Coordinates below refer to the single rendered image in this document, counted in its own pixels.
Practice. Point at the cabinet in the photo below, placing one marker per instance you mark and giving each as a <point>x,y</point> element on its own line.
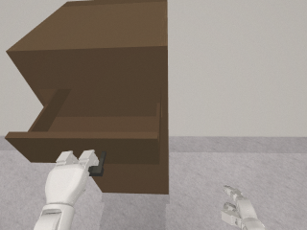
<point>92,44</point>

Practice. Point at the right robot forearm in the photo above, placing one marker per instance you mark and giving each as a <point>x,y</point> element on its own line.
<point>252,224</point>

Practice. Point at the robot right hand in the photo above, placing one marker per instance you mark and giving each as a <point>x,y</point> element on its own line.
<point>234,214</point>

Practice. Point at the handle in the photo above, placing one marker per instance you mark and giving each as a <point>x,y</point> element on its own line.
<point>98,170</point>

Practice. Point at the robot left hand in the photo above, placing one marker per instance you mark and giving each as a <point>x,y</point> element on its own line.
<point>67,180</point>

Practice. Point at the drawer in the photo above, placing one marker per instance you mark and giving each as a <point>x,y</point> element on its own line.
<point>123,122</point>

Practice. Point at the left robot forearm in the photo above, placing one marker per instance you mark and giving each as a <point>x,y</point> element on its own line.
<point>56,216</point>

